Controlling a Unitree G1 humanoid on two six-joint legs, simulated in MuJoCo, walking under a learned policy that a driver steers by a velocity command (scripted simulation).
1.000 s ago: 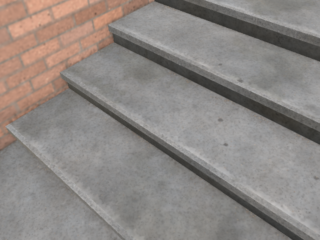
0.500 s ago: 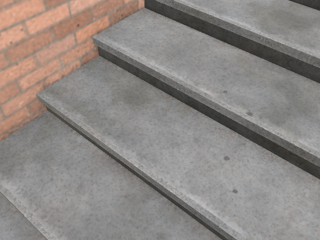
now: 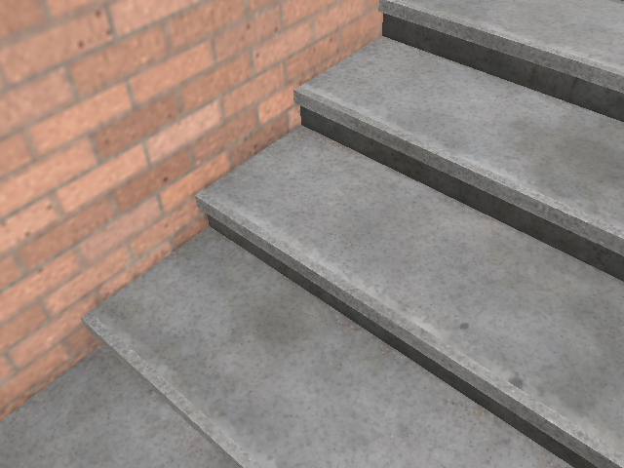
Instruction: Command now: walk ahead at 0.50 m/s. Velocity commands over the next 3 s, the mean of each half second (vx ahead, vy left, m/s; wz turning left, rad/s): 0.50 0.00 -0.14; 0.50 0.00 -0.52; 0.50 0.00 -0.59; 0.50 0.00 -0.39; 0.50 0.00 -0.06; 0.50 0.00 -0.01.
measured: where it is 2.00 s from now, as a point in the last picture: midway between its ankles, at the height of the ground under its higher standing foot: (469, 204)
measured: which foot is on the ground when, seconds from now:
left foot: up 0.00-0.34, down 0.36-0.84, up 0.86-1.00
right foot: down 0.00-0.36, up 0.38-0.80, down 0.82-1.00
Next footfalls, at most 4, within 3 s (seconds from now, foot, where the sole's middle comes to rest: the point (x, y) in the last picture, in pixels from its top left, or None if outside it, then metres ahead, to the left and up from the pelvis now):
0.36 left None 0.35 0.15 -0.76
0.82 right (379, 463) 0.53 -0.09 -0.63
1.34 left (366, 251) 0.97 -0.09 -0.50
2.00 right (589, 184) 1.03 -0.58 -0.38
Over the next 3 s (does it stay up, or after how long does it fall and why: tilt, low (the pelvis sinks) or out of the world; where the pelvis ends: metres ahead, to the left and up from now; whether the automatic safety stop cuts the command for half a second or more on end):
stays up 1.42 -0.77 0.53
